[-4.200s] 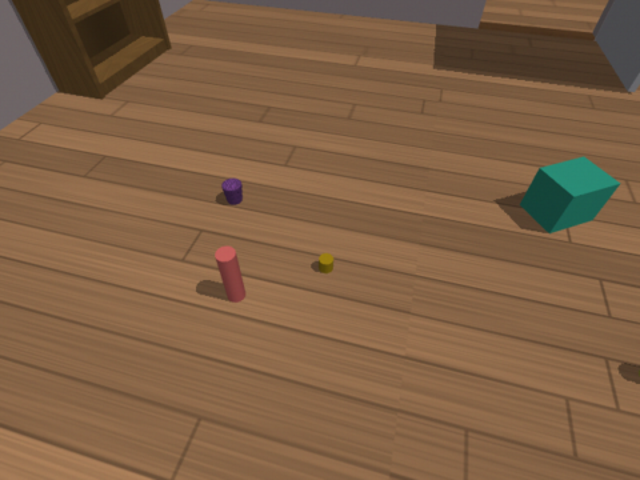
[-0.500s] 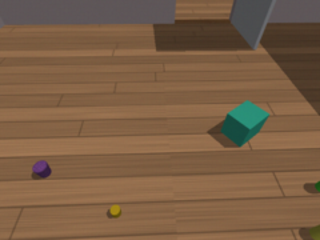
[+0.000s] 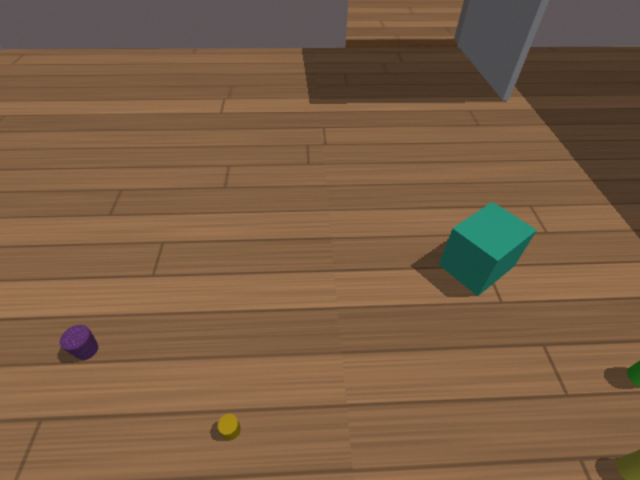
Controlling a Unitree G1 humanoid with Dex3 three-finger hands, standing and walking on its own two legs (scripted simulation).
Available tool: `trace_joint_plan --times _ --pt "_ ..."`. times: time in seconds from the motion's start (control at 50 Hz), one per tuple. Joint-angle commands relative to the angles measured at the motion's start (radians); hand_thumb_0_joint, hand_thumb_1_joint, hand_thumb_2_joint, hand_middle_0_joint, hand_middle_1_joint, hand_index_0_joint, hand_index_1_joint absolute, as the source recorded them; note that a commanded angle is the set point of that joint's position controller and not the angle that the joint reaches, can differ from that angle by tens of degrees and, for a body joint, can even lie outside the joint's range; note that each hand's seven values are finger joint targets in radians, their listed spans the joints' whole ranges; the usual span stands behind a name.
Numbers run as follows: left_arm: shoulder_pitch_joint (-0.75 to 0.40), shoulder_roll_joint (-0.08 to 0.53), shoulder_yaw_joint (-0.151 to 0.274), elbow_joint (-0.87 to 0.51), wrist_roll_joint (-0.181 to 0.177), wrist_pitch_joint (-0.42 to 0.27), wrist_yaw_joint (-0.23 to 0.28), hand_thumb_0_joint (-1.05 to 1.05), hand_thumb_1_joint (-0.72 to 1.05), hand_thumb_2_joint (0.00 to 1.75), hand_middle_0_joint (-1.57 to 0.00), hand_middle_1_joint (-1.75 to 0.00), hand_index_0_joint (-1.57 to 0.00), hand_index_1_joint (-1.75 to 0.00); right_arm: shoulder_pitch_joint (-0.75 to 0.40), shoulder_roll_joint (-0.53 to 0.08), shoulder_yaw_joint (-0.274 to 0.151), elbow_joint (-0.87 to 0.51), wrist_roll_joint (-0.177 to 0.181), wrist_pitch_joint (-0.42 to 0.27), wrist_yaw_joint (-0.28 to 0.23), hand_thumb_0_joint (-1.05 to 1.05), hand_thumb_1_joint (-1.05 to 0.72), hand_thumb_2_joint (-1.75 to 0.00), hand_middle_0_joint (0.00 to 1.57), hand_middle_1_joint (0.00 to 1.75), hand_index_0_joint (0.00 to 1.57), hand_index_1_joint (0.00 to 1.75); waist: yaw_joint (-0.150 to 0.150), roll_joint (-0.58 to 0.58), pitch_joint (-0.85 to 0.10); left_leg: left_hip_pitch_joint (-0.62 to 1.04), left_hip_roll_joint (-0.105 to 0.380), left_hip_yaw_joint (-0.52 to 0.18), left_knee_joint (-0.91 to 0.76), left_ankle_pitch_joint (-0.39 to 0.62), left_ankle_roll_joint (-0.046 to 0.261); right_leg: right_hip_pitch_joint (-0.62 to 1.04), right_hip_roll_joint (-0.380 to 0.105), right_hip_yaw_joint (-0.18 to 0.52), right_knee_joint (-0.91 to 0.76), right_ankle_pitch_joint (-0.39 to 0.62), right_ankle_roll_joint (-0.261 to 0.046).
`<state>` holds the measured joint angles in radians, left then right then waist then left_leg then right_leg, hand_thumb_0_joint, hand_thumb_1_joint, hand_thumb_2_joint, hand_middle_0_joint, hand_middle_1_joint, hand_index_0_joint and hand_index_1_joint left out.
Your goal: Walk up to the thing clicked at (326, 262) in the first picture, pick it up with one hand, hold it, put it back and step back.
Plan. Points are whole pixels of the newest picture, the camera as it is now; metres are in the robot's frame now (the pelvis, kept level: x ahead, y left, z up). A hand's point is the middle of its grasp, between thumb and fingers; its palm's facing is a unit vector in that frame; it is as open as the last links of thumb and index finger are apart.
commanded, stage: stand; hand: left
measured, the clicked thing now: (229, 427) +0.42 +0.26 -0.75
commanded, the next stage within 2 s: none
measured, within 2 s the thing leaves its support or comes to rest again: neither
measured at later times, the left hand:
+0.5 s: hand out of the picture +0.08 +0.25 -0.16, palm faces -0.02 -0.94 -0.34, open 7.4 cm
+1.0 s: hand out of the picture +0.09 +0.24 -0.15, palm faces -0.02 -0.94 -0.34, open 7.4 cm
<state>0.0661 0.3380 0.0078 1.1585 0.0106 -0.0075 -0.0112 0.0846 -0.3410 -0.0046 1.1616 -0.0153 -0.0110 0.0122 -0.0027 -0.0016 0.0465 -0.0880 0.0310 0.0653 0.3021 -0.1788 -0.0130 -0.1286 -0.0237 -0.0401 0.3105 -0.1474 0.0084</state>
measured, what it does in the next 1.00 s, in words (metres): stands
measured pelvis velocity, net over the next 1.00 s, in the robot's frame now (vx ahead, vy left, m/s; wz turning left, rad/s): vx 0.01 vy -0.01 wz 0.01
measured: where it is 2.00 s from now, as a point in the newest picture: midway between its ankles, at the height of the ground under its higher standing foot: outside the picture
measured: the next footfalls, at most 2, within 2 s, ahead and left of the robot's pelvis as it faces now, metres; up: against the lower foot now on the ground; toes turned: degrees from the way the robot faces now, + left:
none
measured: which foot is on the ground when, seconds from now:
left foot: down 0.00-1.00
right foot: down 0.00-1.00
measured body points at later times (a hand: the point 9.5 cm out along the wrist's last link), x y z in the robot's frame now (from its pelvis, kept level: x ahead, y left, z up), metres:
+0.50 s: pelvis +0.01 +0.00 +0.00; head +0.02 -0.01 +0.45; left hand +0.08 +0.30 -0.13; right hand +0.09 -0.30 -0.14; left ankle -0.01 +0.12 -0.75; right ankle +0.01 -0.12 -0.75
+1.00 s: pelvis +0.01 -0.01 +0.00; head +0.02 -0.01 +0.45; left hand +0.09 +0.29 -0.13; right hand +0.09 -0.31 -0.14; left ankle -0.01 +0.12 -0.75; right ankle +0.01 -0.12 -0.75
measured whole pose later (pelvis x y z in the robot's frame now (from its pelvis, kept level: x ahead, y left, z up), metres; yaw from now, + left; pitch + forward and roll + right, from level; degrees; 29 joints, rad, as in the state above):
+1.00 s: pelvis +0.01 -0.01 +0.00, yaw +1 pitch -2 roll +0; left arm 0.10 0.35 -0.01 1.14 0.01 -0.01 -0.01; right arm 0.10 -0.35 0.00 1.14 -0.01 -0.01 0.01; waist 0.00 0.01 0.04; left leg -0.07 0.05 0.05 0.29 -0.19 -0.03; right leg -0.11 -0.01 -0.06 0.31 -0.17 -0.01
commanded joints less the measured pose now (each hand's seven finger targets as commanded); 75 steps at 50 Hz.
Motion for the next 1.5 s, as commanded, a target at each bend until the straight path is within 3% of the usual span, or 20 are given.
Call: trace_joint_plan --times 0.0,0.5,1.02,1.2,1.48 --pt "-0.043 0.211 0.034 -0.059 -0.002 -0.025 0.017 0.00 0.90 0.90 -0.20 -0.30 -0.20 -0.30 -0.050 -0.213 -0.035 -0.062 0.002 -0.023 -0.018 0.00 -0.90 -0.90 0.20 0.30 0.20 0.30 0.002 0.002 -0.084 -0.001 0.129 -0.113 -0.056 0.139 0.019 0.033 -0.118 0.096 -0.040 0.107 -0.020" --pt "-0.018 0.227 0.028 -0.072 -0.004 -0.027 0.020 0.00 0.90 0.90 -0.20 -0.30 -0.20 -0.30 -0.037 -0.216 -0.028 -0.069 0.005 -0.021 -0.018 0.00 -0.90 -0.90 0.20 0.30 0.20 0.30 0.000 -0.001 -0.084 0.024 0.124 -0.103 -0.050 0.155 0.019 0.040 -0.125 0.100 -0.047 0.163 -0.024" --pt "-0.016 0.229 0.028 -0.076 -0.006 -0.025 0.020 0.00 0.90 0.90 -0.20 -0.30 -0.20 -0.30 -0.011 -0.216 -0.027 -0.075 0.002 -0.017 -0.018 0.00 -0.90 -0.90 0.20 0.30 0.20 0.30 0.000 0.003 -0.064 -0.006 0.121 -0.105 -0.052 0.112 0.016 0.038 -0.122 0.101 -0.054 0.112 -0.028" --pt "-0.013 0.227 0.028 -0.079 -0.004 -0.027 0.022 0.00 0.90 0.90 -0.20 -0.30 -0.20 -0.30 -0.008 -0.220 -0.028 -0.075 0.002 -0.017 -0.020 0.00 -0.90 -0.90 0.20 0.30 0.20 0.30 -0.001 0.004 -0.086 0.017 0.127 -0.102 -0.043 0.150 0.020 0.053 -0.126 0.102 -0.046 0.176 -0.031" --pt "0.000 0.228 0.028 -0.077 -0.004 -0.027 0.021 0.00 0.90 0.90 -0.20 -0.30 -0.20 -0.30 -0.010 -0.219 -0.028 -0.082 0.004 -0.018 -0.020 0.00 -0.90 -0.90 0.20 0.30 0.20 0.30 0.002 0.002 -0.065 0.018 0.126 -0.106 -0.053 0.140 0.017 0.036 -0.118 0.093 -0.049 0.143 -0.027"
